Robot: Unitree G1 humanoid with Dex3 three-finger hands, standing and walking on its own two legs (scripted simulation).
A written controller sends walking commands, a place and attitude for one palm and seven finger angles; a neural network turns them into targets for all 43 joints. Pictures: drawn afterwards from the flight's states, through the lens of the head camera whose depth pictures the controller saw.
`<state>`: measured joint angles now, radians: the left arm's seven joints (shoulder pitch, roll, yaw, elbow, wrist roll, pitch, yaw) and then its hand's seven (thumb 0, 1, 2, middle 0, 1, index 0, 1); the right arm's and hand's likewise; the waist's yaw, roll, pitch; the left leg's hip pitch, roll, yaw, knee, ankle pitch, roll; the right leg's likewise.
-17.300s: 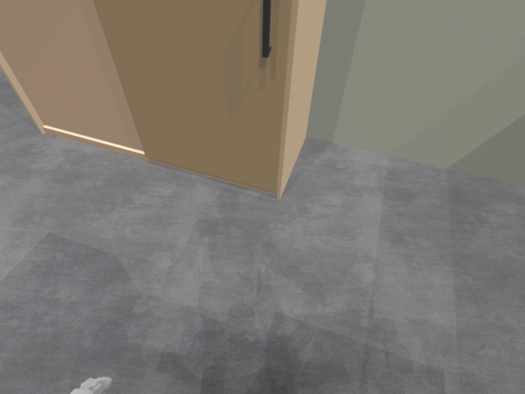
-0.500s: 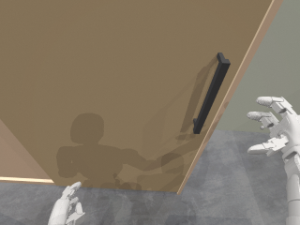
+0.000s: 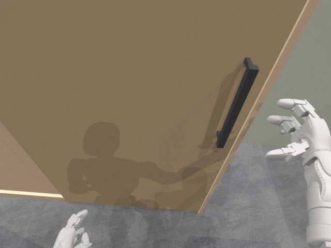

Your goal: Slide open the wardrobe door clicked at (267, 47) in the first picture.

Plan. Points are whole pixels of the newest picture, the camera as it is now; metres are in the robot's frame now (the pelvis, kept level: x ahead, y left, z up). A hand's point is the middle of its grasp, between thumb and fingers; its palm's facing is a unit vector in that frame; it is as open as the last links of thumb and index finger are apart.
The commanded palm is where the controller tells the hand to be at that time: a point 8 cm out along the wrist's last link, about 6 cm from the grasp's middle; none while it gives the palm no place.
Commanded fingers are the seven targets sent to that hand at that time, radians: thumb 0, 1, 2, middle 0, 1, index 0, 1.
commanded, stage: move the hooked fingers beside the handle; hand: right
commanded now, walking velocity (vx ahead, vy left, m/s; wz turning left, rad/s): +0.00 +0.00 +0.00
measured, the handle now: (231, 109) +0.44 -0.14 +0.13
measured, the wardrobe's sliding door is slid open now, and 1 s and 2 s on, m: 0.00 0.00 0.00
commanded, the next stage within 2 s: feel for the door with the fingertips in 0.96 s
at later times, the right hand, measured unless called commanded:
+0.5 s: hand (274, 130) +0.36 -0.22 +0.14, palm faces +0.04 +1.00 -0.02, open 14.0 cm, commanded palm +0.34 -0.27 +0.14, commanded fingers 0.00 0.50 -0.30 0.30 1.20 0.30 1.20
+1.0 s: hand (266, 129) +0.37 -0.21 +0.13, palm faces +0.05 +1.00 -0.02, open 14.0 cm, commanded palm +0.34 -0.26 +0.14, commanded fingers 0.00 0.50 -0.30 0.30 1.20 0.30 1.20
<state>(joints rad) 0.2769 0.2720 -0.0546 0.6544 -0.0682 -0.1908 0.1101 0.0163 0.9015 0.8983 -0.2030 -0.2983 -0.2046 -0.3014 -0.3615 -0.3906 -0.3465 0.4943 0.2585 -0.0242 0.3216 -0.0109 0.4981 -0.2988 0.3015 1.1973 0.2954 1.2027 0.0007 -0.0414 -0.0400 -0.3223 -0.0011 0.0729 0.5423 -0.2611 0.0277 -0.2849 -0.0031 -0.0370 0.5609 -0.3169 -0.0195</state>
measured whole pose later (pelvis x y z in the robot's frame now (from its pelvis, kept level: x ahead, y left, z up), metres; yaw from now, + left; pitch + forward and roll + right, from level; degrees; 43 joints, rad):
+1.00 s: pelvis +0.00 +0.00 +0.00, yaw +0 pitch +2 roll +0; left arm 0.28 0.27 -0.05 0.64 -0.07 -0.14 0.09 0.02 0.90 0.90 -0.20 -0.30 -0.20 -0.30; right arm -0.36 -0.33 -0.29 0.48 0.23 -0.03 0.25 -0.01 0.50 -0.30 0.30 1.20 0.30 1.20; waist 0.00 -0.04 -0.04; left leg -0.32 0.00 0.06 0.54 -0.26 0.03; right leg -0.27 -0.01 -0.04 0.54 -0.32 -0.02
